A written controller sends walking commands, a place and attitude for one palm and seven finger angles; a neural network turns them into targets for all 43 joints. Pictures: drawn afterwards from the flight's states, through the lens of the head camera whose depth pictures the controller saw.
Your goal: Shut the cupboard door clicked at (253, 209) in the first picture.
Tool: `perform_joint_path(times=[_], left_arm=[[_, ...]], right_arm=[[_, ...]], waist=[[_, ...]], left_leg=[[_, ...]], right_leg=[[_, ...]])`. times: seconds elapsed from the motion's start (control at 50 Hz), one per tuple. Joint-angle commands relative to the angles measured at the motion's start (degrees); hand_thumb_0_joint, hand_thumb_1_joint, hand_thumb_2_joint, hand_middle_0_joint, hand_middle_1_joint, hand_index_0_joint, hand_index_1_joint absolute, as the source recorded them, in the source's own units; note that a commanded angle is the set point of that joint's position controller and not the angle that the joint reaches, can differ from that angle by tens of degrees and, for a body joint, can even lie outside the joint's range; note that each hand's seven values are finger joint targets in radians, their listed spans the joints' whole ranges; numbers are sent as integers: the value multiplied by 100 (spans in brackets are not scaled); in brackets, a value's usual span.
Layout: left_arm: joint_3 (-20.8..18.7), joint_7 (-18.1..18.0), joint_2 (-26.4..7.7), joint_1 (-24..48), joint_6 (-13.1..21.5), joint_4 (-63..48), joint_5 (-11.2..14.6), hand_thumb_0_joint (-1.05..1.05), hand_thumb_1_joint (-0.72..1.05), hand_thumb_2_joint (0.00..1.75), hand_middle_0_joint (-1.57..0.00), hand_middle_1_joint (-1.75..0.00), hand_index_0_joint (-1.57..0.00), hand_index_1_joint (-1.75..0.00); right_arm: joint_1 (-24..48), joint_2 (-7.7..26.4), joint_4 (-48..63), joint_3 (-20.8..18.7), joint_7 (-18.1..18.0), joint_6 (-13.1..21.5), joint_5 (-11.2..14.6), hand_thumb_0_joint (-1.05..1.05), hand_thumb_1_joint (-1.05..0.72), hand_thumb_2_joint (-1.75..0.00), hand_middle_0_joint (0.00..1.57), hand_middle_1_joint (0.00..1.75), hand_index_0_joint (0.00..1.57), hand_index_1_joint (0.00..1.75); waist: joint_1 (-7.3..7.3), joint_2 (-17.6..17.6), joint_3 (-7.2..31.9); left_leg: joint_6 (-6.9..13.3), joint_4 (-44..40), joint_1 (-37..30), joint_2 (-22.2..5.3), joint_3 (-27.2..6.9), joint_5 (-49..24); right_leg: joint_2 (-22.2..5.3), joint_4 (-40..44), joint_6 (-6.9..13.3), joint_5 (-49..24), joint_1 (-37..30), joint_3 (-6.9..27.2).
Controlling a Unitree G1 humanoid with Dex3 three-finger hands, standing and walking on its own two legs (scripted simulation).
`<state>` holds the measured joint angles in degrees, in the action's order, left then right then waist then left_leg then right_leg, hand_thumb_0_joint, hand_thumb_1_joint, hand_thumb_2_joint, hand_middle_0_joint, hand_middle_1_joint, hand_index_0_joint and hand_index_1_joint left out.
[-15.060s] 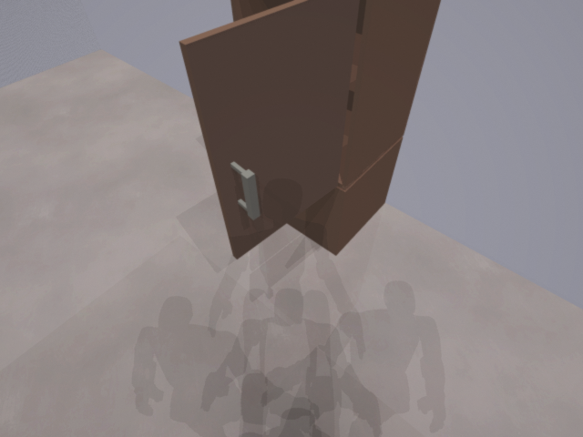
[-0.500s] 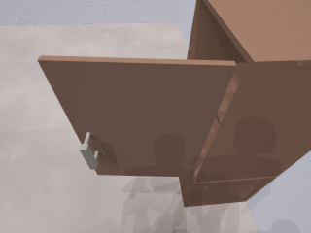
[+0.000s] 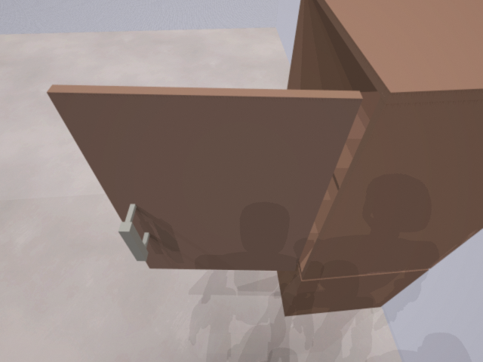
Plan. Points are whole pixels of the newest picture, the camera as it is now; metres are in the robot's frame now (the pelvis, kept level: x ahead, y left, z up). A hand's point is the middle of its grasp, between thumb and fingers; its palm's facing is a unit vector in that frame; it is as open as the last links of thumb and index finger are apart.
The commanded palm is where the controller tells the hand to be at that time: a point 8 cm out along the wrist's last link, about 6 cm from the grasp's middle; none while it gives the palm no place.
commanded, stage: shuffle to correct the standing spot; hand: left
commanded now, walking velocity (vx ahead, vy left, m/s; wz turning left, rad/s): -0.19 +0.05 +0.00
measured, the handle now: (137, 233) +0.36 +0.25 -0.08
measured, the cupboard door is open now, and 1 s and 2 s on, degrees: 84 84 84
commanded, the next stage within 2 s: come to a stop and stand still in 0.32 s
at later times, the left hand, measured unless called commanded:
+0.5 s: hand out of the picture -0.03 +0.24 -0.20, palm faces +0.07 -0.97 -0.21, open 7.4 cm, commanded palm none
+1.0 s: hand out of the picture -0.18 +0.22 -0.17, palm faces +0.06 -0.98 -0.19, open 7.4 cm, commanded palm none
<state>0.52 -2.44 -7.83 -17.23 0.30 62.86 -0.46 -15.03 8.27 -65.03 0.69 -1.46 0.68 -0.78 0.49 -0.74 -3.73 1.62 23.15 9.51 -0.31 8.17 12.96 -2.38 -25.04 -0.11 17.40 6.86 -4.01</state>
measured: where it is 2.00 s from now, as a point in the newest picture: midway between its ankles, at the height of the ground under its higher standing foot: outside the picture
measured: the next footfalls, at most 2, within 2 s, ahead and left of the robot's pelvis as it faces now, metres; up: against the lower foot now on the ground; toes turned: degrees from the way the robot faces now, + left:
left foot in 0.46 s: -0.04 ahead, +0.14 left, +0.00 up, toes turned +5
right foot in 0.88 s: -0.14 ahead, -0.05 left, +0.00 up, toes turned -1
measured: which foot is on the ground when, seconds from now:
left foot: down 0.00-0.24, up 0.26-0.44, down 0.46-0.88, up 0.90-1.00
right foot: down 0.00-0.46, up 0.48-0.86, down 0.88-1.00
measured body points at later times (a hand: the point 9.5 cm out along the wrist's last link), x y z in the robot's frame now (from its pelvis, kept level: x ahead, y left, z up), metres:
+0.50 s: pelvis -0.09 +0.04 -0.02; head -0.05 +0.07 +0.43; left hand -0.03 +0.29 -0.18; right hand -0.01 -0.21 -0.15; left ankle -0.08 +0.14 -0.74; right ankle -0.05 -0.11 -0.74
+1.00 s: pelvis -0.14 +0.05 +0.00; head -0.13 +0.05 +0.45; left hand -0.18 +0.27 -0.16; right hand -0.18 -0.18 -0.16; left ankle -0.11 +0.14 -0.71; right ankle -0.22 -0.04 -0.74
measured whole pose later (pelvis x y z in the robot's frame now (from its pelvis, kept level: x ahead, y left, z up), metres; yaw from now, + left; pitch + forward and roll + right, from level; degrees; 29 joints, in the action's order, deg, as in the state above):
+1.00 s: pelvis -0.14 +0.05 +0.00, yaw +1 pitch -1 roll +0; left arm -0.9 -2.0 -8.1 -22.7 -0.6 60.5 -1.1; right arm -20.7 9.3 -63.2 -2.0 0.1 -2.7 -1.6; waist -0.5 0.3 -0.5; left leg 1.2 44.8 23.4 -0.1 3.8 19.9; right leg 1.7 -20.0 2.7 18.4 1.1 -3.8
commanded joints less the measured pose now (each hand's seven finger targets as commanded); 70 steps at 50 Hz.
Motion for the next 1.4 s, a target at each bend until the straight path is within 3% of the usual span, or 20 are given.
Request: perform_joint_path(times=[0.0,0.16,0.28,0.4,0.42,0.46,0.5,0.56,0.7,0.82,0.88,0.98,1.1,1.12,1.14,1.2,1.26,1.3,1.32,1.38], left_arm=[[-208,-74,-733,-488,8,-282,-24,0,90,90,-20,-30,-20,-30],[-361,-65,-986,-326,-100,-652,-66,0,90,90,-20,-30,-20,-30],[-490,-91,-1330,211,-177,-987,-178,0,90,90,-20,-30,-20,-30],[-565,-28,-1512,396,-206,-1086,-109,0,90,90,-20,-30,-20,-30],[-522,-23,-1320,338,-226,-1122,-80,0,90,90,-20,-30,-20,-30],[-413,-61,-760,308,-274,-1231,-31,0,90,90,-20,-30,-20,-30],[-397,-104,-785,438,-400,-1102,-42,0,90,90,-20,-30,-20,-30],[-358,59,-729,135,-291,-919,-120,0,90,90,-20,-30,-20,-30],[-272,181,-667,179,-248,-941,-129,0,90,90,-20,-30,-20,-30],[-257,134,-603,-884,-156,-447,-37,0,90,90,-20,-30,-20,-30],[-303,33,-1061,-871,-134,-476,-126,0,90,90,-20,-30,-20,-30],[-210,13,-624,-716,172,-416,-79,0,90,90,-20,-30,-20,-30],[-151,20,-558,-774,152,-168,-47,0,90,90,-20,-30,-20,-30],[-116,8,-1170,-628,206,-581,-71,0,90,90,-20,-30,-20,-30],[-191,-15,-784,-666,153,-496,-43,0,90,90,-20,-30,-20,-30],[-203,-24,-430,-1122,104,-411,-124,0,90,90,-20,-30,-20,-30],[-209,-82,-460,-1109,157,-366,-117,0,90,90,-20,-30,-20,-30],[-242,-139,-567,-1155,147,-473,-114,0,90,90,-20,-30,-20,-30],[-216,-161,-588,-1186,166,-522,-115,0,90,90,-20,-30,-20,-30],[-237,-165,-598,-793,60,-781,-38,0,90,90,-20,-30,-20,-30]], right_arm=[[-257,628,354,-181,-53,38,28,0,-90,-90,20,30,20,30],[30,707,789,-378,-18,-182,-9,0,-90,-90,20,30,20,30],[337,588,1054,-508,37,-385,-8,0,-90,-90,20,30,20,30],[-146,468,960,-441,86,-255,45,0,-90,-90,20,30,20,30],[-211,601,951,-446,78,-202,44,0,-90,-90,20,30,20,30],[-197,1071,1155,-489,74,-164,-55,0,-90,-90,20,30,20,30],[280,867,1246,-357,-22,-87,-80,0,-90,-90,20,30,20,30],[593,902,1284,-311,11,-57,-119,0,-90,-90,20,30,20,30],[-530,1033,928,-444,2,-94,-147,0,-90,-90,20,30,20,30],[-461,829,715,-422,29,-146,-62,0,-90,-90,20,30,20,30],[-103,519,897,-336,55,-122,-48,0,-90,-90,20,30,20,30],[-208,377,683,-300,145,-48,-26,0,-90,-90,20,30,20,30],[-754,44,329,-150,41,89,13,0,-90,-90,20,30,20,30],[-575,761,929,-198,109,25,-106,0,-90,-90,20,30,20,30],[-625,645,885,-352,76,108,-133,0,-90,-90,20,30,20,30],[-338,674,1048,-357,-100,62,-52,0,-90,-90,20,30,20,30],[-374,527,1013,-304,-113,178,-21,0,-90,-90,20,30,20,30],[-606,654,942,-327,-131,215,-15,0,-90,-90,20,30,20,30],[-690,712,887,-307,-119,244,-29,0,-90,-90,20,30,20,30],[-711,946,848,-393,-156,137,-33,0,-90,-90,20,30,20,30]], waist=[[27,116,272],[32,-344,468],[114,-1125,5],[-103,-487,476],[-107,22,552],[-133,1819,509],[15,1429,503],[141,617,76],[-338,583,170],[-3,455,322],[107,-1214,-334],[-96,-444,-785],[-234,-368,-329],[-431,1055,-818],[-348,1847,-193],[-40,947,322],[-71,-840,627],[-116,-914,907],[-131,-212,1126],[-185,849,1029]], left_leg=[[61,28,-368,-746,-691,-2447],[-70,882,73,-571,-446,-1609],[-322,3882,1337,-46,-877,1893],[-428,352,8,105,-282,-177],[-374,-152,-476,-152,-415,-898],[566,-412,-23,-1805,-1979,-3737],[794,-751,1144,-1723,-2038,-1849],[736,-1137,1225,-1330,-2033,982],[743,-1493,-68,-1497,-2507,1853],[107,-948,702,-757,-1579,1406],[-152,1700,2191,179,-323,1477],[-98,2835,2370,-152,-483,731],[-92,434,56,50,-265,-244],[181,653,-172,-179,-958,-379],[207,446,190,-619,-1351,87],[373,380,720,-789,-1918,61],[289,1301,519,-583,-1245,-2212],[294,1360,331,-513,-1022,-3282],[330,1335,-50,-495,-982,-4072],[733,889,-881,-1100,-1745,-5073]], right_leg=[[-594,-73,230,-2104,419,601],[-989,-254,540,-2490,650,1074],[-2042,425,1522,-2891,1162,1595],[-1343,-728,692,-2725,932,936],[-958,-1171,464,-1885,1146,696],[157,-3109,-30,1685,1672,196],[-26,-3758,-8,1332,1181,958],[47,-3431,8,811,1251,605],[146,-2017,123,1298,1510,234],[236,1062,381,231,-626,113],[-1487,2002,1149,1930,-201,2111],[-1158,1473,1147,-885,-62,1263],[-604,151,709,-2255,504,579],[-236,247,439,-106,1447,420],[-99,-360,378,690,1469,180],[53,-355,428,295,856,314],[-338,-213,372,-2188,376,664],[-379,-697,245,-3886,11,462],[-353,-1055,183,-4016,41,390],[57,-1442,81,-51,1127,239]])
